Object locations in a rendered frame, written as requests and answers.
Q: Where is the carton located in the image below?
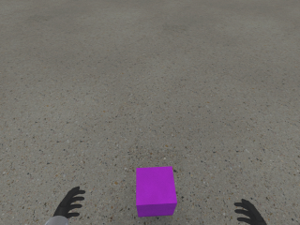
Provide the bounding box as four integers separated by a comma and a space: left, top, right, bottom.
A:
136, 166, 177, 218

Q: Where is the left robot hand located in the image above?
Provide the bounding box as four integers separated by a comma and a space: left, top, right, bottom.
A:
53, 187, 85, 218

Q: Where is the left robot forearm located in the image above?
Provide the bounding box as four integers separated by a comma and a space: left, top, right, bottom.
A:
44, 216, 68, 225

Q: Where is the right robot hand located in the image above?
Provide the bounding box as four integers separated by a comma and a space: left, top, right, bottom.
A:
234, 199, 267, 225

